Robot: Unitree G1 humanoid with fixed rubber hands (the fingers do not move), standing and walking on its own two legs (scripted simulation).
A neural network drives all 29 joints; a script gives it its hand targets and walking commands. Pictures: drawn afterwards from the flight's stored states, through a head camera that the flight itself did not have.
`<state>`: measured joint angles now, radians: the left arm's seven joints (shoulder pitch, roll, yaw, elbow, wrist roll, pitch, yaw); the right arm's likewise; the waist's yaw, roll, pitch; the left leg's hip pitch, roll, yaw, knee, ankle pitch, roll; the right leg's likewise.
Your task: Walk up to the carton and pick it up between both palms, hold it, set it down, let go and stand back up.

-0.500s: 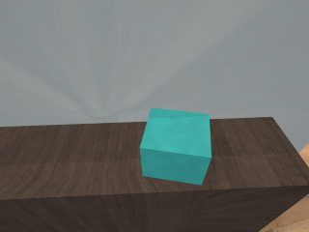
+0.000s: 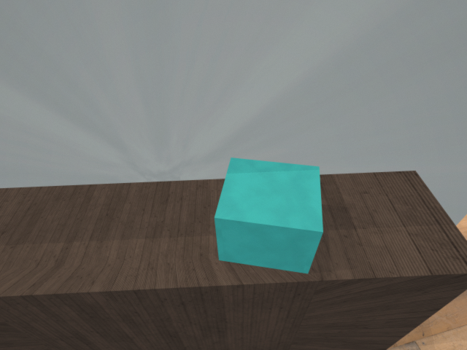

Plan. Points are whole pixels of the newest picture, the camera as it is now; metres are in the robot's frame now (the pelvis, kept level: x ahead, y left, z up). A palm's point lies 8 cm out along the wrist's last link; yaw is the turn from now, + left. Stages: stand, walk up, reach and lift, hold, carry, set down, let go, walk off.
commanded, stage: stand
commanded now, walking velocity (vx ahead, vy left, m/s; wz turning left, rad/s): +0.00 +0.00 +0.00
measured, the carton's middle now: (268, 214) +0.44 -0.05 -0.04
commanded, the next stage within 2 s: none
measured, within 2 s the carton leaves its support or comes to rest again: neither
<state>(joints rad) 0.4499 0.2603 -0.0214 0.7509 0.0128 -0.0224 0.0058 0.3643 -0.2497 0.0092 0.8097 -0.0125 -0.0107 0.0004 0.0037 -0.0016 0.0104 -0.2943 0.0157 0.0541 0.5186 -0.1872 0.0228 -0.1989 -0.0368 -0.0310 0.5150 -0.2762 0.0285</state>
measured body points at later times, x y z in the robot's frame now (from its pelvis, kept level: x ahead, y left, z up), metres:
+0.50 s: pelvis +0.02 -0.01 +0.00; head +0.01 +0.00 +0.45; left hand +0.07 +0.24 -0.13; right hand +0.07 -0.26 -0.13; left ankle +0.06 +0.10 -0.73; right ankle +0.00 -0.14 -0.73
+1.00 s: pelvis +0.02 -0.01 +0.00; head +0.02 +0.00 +0.45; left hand +0.04 +0.25 -0.14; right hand +0.05 -0.26 -0.13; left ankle +0.06 +0.10 -0.73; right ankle +0.00 -0.14 -0.73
